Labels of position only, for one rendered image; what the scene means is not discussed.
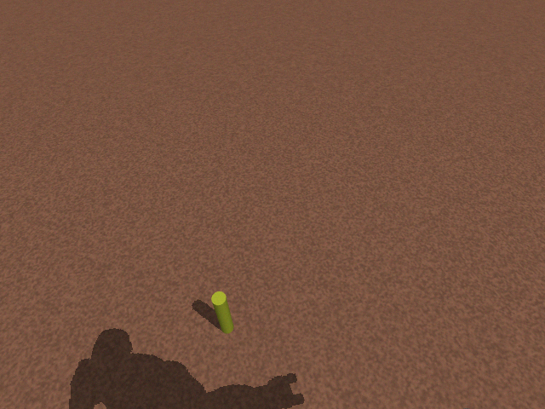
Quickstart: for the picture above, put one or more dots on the can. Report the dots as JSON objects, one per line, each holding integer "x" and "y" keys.
{"x": 222, "y": 311}

